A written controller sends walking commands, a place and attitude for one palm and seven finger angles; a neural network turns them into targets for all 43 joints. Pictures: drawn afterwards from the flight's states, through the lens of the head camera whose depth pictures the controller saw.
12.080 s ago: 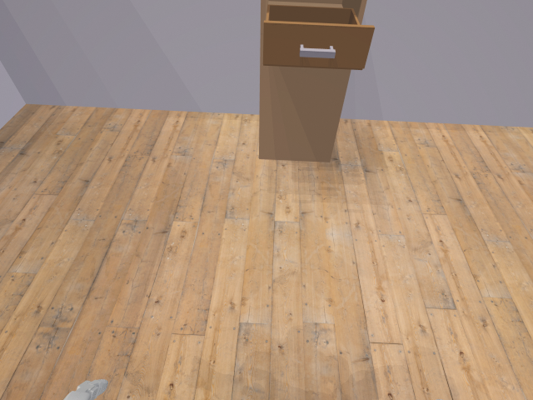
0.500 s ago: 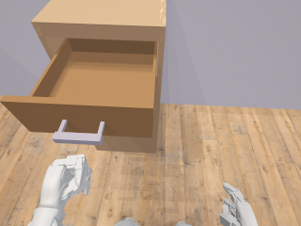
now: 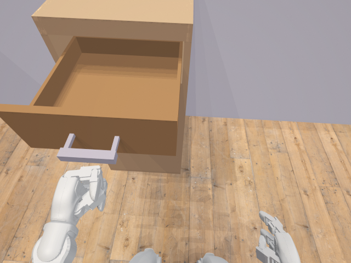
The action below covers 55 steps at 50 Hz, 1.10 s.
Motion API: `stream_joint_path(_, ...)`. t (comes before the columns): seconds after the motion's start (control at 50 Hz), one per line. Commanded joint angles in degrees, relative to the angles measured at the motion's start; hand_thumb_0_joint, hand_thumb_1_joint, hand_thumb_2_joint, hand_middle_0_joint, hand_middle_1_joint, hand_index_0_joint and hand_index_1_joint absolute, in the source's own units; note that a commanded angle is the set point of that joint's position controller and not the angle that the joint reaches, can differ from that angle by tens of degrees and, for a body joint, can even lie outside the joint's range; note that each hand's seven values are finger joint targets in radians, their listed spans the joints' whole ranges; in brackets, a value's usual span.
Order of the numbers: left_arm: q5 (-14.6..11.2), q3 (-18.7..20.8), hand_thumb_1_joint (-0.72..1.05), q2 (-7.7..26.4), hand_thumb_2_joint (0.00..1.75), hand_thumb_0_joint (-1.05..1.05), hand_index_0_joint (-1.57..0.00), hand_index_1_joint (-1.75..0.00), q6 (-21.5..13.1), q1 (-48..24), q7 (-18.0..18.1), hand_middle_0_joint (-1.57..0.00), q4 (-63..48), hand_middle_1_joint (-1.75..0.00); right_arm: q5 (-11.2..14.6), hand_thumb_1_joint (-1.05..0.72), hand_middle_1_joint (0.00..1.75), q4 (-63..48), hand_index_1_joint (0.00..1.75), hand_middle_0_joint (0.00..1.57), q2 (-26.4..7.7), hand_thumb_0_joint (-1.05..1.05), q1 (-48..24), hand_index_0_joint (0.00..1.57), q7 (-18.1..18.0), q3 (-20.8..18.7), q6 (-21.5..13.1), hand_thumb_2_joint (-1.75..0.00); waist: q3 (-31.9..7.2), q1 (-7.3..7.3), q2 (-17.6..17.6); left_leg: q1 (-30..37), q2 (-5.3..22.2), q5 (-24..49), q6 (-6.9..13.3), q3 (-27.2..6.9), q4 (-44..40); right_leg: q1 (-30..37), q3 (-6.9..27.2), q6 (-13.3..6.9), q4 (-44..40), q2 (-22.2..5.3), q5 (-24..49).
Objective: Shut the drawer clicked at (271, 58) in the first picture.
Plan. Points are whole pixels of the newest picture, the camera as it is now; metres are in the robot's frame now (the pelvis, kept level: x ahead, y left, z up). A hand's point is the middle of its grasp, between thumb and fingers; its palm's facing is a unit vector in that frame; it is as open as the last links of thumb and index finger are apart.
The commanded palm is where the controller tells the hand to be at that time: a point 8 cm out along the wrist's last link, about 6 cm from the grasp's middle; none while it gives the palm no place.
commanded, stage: push the drawer shut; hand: left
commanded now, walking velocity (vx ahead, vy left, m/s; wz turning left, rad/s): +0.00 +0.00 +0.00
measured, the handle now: (91, 147) +0.34 +0.20 +0.07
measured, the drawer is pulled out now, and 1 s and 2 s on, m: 0.28 0.17 0.06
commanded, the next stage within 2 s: none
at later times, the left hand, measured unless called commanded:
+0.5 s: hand (109, 168) +0.30 +0.15 +0.06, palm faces -0.01 -1.00 -0.04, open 3.0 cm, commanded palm +0.29 +0.21 +0.07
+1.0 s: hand (115, 140) +0.37 +0.15 +0.06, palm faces +0.00 -1.00 -0.03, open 3.1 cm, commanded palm +0.35 +0.21 +0.07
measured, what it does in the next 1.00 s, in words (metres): stands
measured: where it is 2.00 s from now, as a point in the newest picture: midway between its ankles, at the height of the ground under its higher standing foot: outside the picture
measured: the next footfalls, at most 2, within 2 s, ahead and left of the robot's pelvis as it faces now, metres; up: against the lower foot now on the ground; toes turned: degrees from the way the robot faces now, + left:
none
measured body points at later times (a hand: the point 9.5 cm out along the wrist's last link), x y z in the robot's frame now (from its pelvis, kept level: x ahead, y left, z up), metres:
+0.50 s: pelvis +0.00 +0.00 +0.01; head +0.06 +0.00 +0.45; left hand +0.30 +0.21 +0.07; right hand +0.16 -0.25 -0.09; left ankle +0.01 +0.09 -0.67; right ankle +0.00 -0.09 -0.67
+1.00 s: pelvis +0.00 +0.00 +0.01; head +0.07 +0.00 +0.46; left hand +0.36 +0.21 +0.07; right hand +0.11 -0.26 -0.10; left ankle +0.01 +0.09 -0.67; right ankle +0.00 -0.09 -0.67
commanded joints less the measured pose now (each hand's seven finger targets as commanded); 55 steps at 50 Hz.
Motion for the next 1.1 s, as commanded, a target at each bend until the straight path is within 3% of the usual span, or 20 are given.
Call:
stream_joint_path(0.0,-1.4,4.2,0.9,6.1,0.9,0.0,-1.4,-1.6,-4.4,-7.2,-0.7,-1.4,-11.9,-1.6,0.1,-0.9,0.3,-7.7,0.3,0.2,-7.5,0.0,-1.8,0.2,-0.4,-3.3,-3.1,-0.9,-13.9,-0.46,2.0,9.2,0.7,17.7,-1.2,-3.5,-10.0,8.8,4.1,1.1,-9.0,-0.4,16.2)
stream_joint_path(0.08,-1.6,3.5,0.9,4.8,0.9,0.0,-1.4,-1.6,-2.3,-8.9,-1.7,-1.4,-5.7,-1.6,0.2,-0.9,0.3,-7.3,0.3,0.2,-7.9,0.0,-1.5,0.2,-0.2,-3.4,-2.6,-0.9,-10.3,-0.96,-0.5,7.6,0.6,16.0,-1.3,-3.3,-10.6,8.4,4.1,1.4,-10.0,-0.5,15.9)
stream_joint_path(0.1,-1.5,4.2,0.9,5.6,0.9,0.0,-1.4,-1.6,-2.1,-9.3,-1.8,-1.4,-4.8,-1.6,0.2,-0.9,0.3,-7.1,0.3,0.2,-8.2,0.0,-1.4,0.2,-0.3,-3.5,-2.4,-0.9,-10.7,-0.97,-2.3,7.5,0.7,16.5,-1.2,-3.4,-10.8,8.9,4.0,1.4,-10.0,-0.4,16.2)
stream_joint_path(0.18,-1.6,2.7,0.9,4.0,0.9,0.0,-1.4,-1.6,-2.1,-13.4,-1.8,-1.4,-6.3,-1.6,0.2,-0.9,0.3,-7.2,0.3,0.2,-8.0,0.0,-1.2,0.2,-0.1,-3.6,-2.4,-0.9,-12.0,-1.17,-0.2,9.6,0.6,18.3,-1.3,-3.3,-11.0,9.0,3.9,1.4,-9.8,-0.7,18.2)
stream_joint_path(0.26,-0.9,3.9,0.9,5.5,0.9,0.0,-1.4,-1.6,-3.3,-20.0,-1.2,-1.4,-3.4,-1.6,0.1,-0.9,0.3,-5.7,0.3,0.2,-8.2,0.0,-1.1,0.2,-0.4,-3.8,-2.1,-0.9,-12.0,-2.02,-2.7,8.3,0.6,15.7,-1.0,-3.3,-10.3,7.8,4.6,1.7,-10.0,-0.7,15.8)
stream_joint_path(0.36,-0.2,2.2,0.9,4.6,0.9,0.0,-1.4,-1.6,-4.0,-24.5,-1.1,-1.4,-2.0,-1.6,0.2,-0.9,0.3,-4.7,0.3,0.2,-8.0,0.0,-1.4,0.2,-0.2,-3.7,-2.1,-0.9,-14.2,-1.82,2.1,11.2,0.7,17.2,-1.4,-3.7,-10.8,7.2,4.4,1.2,-9.5,-0.8,16.0)
stream_joint_path(0.4,-0.1,3.5,0.9,6.3,0.9,0.0,-1.4,-1.6,-3.5,-26.0,-0.9,-1.4,0.0,-1.6,0.2,-0.9,0.3,-4.2,0.3,0.2,-8.3,0.0,-1.1,0.2,-0.2,-3.8,-1.8,-0.9,-14.9,-2.02,-0.1,10.8,0.8,17.5,-1.1,-3.8,-10.7,8.0,4.6,1.3,-9.7,-0.7,16.4)
stream_joint_path(0.44,-0.4,2.7,0.9,5.2,0.9,0.0,-1.4,-1.6,-3.1,-28.4,-1.0,-1.4,1.1,-1.6,0.3,-0.9,0.3,-4.3,0.3,0.2,-8.1,0.0,-1.4,0.2,-0.2,-3.7,-1.5,-0.9,-15.4,-2.24,-1.0,10.3,0.6,16.5,-0.9,-3.1,-10.7,8.9,5.1,1.7,-10.4,-0.9,16.7)
stream_joint_path(0.5,-0.6,6.2,0.9,8.8,0.9,0.0,-1.4,-1.6,-2.8,-33.7,-0.9,-1.4,5.4,-1.6,0.4,-0.9,0.3,-3.1,0.3,0.2,-8.5,0.0,-1.5,0.2,-0.6,-3.5,-1.0,-0.9,-13.4,-2.43,-2.1,8.2,0.6,13.9,-0.8,-3.1,-11.1,8.7,5.6,1.7,-11.1,-0.8,14.0)
stream_joint_path(0.56,-1.0,6.4,0.9,8.0,0.9,0.0,-1.4,-1.6,-3.0,-35.1,-1.2,-1.4,7.3,-1.6,0.5,-0.9,0.3,-3.1,0.3,0.2,-8.2,0.0,-1.6,0.2,-0.5,-3.5,-0.8,-0.9,-14.7,-1.68,0.2,9.3,0.4,15.2,-1.1,-2.7,-11.4,10.1,5.9,1.6,-11.2,-1.0,15.9)
stream_joint_path(0.64,-1.0,6.6,0.9,8.0,0.9,0.0,-1.4,-1.6,-3.0,-38.8,-1.2,-1.4,11.7,-1.6,0.5,-0.9,0.3,-2.5,0.3,0.2,-8.3,0.0,-0.8,0.2,-0.3,-3.4,-0.2,-0.9,-14.3,-2.08,-1.4,9.1,0.5,15.0,-1.2,-2.8,-11.8,9.6,5.7,1.6,-11.4,-0.8,15.6)
stream_joint_path(0.66,-0.9,5.5,0.9,7.2,0.9,0.0,-1.4,-1.6,-3.2,-41.1,-1.3,-1.4,12.0,-1.6,0.5,-0.9,0.3,-2.3,0.3,0.2,-8.2,0.0,-0.8,0.2,-0.2,-3.4,-0.2,-0.9,-14.2,-2.45,0.4,9.6,0.5,14.9,-1.2,-2.7,-11.8,9.1,5.9,1.6,-11.4,-0.9,15.7)
stream_joint_path(0.74,-0.6,8.5,0.9,9.8,0.9,0.0,-1.4,-1.6,-3.9,-42.3,-1.1,-1.4,15.5,-1.6,0.4,-0.9,0.3,-1.9,0.3,0.2,-8.6,0.0,0.5,0.2,0.0,-3.6,0.4,-0.9,-16.0,-1.71,-1.6,9.1,0.5,16.1,-1.2,-2.6,-12.1,11.0,5.9,1.6,-11.1,-0.8,17.2)
stream_joint_path(0.76,-0.5,6.5,0.9,7.8,0.9,0.0,-1.4,-1.6,-4.1,-43.2,-1.4,-1.4,15.0,-1.6,0.5,-0.9,0.3,-2.1,0.3,0.2,-8.3,0.0,0.5,0.2,0.1,-3.7,0.5,-0.9,-16.4,-1.99,0.2,10.4,0.5,17.1,-1.3,-2.4,-12.1,10.5,5.9,1.5,-11.1,-0.9,18.3)
stream_joint_path(0.8,-0.2,7.0,0.9,8.6,0.9,0.0,-1.4,-1.6,-4.4,-44.9,-1.2,-1.4,16.4,-1.6,0.4,-0.9,0.3,-1.6,0.3,0.2,-8.6,0.0,1.2,0.2,0.3,-3.8,0.7,-0.9,-16.5,-2.21,1.2,10.9,0.7,18.0,-1.4,-2.8,-12.1,9.8,5.6,1.3,-10.7,-0.7,18.5)
stream_joint_path(0.9,0.1,7.7,0.9,9.3,0.9,0.0,-1.4,-1.6,-5.1,-48.2,-0.6,-1.4,19.1,-1.6,0.2,-0.9,0.3,-1.0,0.3,0.2,-8.9,0.0,2.7,0.2,0.6,-4.1,1.4,-0.9,-17.4,-2.71,-2.5,9.7,0.7,18.7,-1.1,-2.6,-11.8,10.8,5.9,1.6,-10.6,-0.6,20.2)
stream_joint_path(0.94,0.3,8.5,0.9,9.7,0.9,0.0,-1.4,-1.6,-5.5,-47.4,-0.5,-1.4,20.3,-1.6,0.2,-0.9,0.3,-0.9,0.3,0.2,-8.7,0.0,3.0,0.2,0.8,-4.3,1.9,-0.9,-17.7,-2.12,-1.8,10.0,0.7,19.1,-1.3,-2.3,-12.2,11.3,6.0,1.5,-10.6,-0.6,20.7)
stream_joint_path(1.0,0.6,7.1,0.9,8.9,0.9,0.0,-1.4,-1.6,-6.0,-52.1,-0.4,-1.4,20.9,-1.6,0.1,-0.9,0.3,-0.3,0.3,0.2,-8.8,0.0,3.5,0.2,0.9,-4.3,2.1,-0.9,-17.3,-3.05,0.2,10.9,0.9,19.5,-1.3,-2.5,-11.9,9.4,5.8,1.4,-10.2,-0.5,20.4)
stream_joint_path(1.02,0.7,9.4,0.9,10.9,0.9,0.0,-1.4,-1.6,-6.1,-51.7,-0.1,-1.4,22.1,-1.6,0.1,-0.9,0.3,0.0,0.3,0.2,-9.0,0.0,4.0,0.2,0.9,-4.5,2.5,-0.9,-17.6,-2.54,-0.9,11.2,1.0,20.2,-1.4,-2.7,-11.9,9.5,5.7,1.4,-10.3,-0.4,20.8)
stream_joint_path(1.08,0.8,7.2,0.9,8.6,0.9,0.0,-1.4,-1.6,-6.5,-53.9,-0.1,-1.4,21.7,-1.6,0.1,-0.9,0.3,0.0,0.3,0.2,-8.7,0.0,4.2,0.2,1.1,-4.5,2.6,-0.9,-18.9,-2.82,1.1,12.8,1.0,21.0,-1.6,-2.7,-12.0,9.0,5.6,1.3,-10.2,-0.5,21.0)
